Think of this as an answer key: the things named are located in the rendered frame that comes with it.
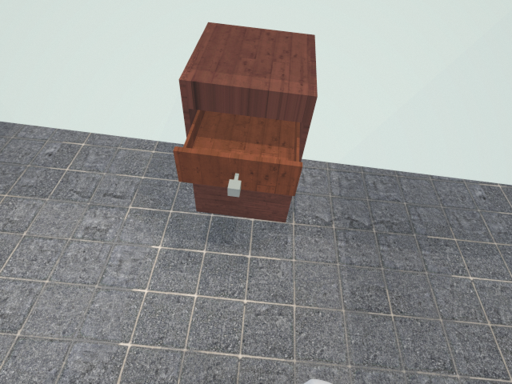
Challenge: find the handle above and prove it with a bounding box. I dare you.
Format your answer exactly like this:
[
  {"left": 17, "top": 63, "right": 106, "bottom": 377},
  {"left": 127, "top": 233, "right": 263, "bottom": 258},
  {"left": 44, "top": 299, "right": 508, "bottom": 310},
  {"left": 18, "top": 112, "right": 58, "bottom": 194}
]
[{"left": 227, "top": 173, "right": 242, "bottom": 197}]

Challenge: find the drawer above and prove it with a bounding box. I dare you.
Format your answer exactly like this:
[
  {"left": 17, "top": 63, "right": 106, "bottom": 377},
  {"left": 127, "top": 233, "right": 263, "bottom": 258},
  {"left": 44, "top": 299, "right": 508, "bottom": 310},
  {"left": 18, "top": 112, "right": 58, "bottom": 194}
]
[{"left": 173, "top": 110, "right": 302, "bottom": 196}]

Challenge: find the cabinet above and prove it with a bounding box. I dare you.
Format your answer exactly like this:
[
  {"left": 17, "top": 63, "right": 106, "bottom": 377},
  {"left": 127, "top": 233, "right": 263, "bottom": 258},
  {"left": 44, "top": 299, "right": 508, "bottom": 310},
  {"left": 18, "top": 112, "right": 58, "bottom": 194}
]
[{"left": 179, "top": 22, "right": 318, "bottom": 222}]

